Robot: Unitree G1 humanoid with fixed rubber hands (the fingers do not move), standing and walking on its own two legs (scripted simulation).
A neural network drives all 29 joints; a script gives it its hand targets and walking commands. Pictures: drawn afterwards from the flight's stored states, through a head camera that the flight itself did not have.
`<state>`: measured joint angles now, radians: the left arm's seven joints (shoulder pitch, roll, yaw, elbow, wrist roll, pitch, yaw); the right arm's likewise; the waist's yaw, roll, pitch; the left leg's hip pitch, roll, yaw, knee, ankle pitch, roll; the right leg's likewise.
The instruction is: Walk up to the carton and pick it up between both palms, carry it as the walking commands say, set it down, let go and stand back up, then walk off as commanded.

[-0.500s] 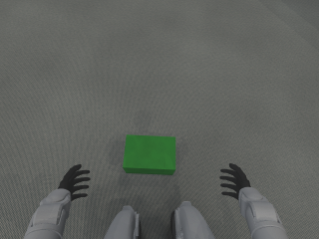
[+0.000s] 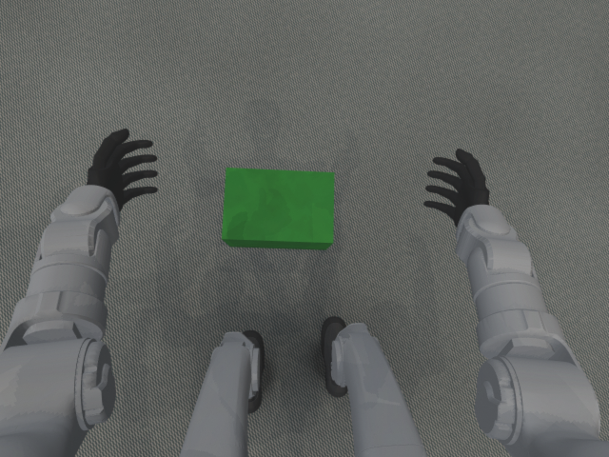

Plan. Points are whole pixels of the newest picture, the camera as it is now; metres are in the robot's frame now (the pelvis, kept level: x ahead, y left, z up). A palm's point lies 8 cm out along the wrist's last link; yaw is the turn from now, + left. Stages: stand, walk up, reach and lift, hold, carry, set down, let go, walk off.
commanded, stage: reach and lift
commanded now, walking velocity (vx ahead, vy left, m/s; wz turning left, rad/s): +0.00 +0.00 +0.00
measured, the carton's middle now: (279, 211) +0.51 +0.02 -0.59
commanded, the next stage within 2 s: none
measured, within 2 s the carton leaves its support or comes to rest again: neither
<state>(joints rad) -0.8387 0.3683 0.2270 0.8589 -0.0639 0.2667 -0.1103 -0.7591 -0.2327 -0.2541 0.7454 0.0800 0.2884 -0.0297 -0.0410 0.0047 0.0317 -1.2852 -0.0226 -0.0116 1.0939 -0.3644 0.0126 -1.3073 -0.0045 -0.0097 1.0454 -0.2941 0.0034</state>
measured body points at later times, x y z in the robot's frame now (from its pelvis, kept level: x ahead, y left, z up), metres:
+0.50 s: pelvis +0.02 +0.00 -0.03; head +0.33 +0.01 +0.30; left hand +0.53 +0.23 -0.16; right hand +0.49 -0.25 -0.15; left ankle +0.06 +0.11 -0.64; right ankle +0.09 -0.12 -0.64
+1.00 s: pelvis -0.02 +0.00 -0.18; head +0.31 +0.01 +0.12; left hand +0.52 +0.23 -0.31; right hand +0.49 -0.25 -0.31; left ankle +0.06 +0.11 -0.64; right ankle +0.09 -0.13 -0.64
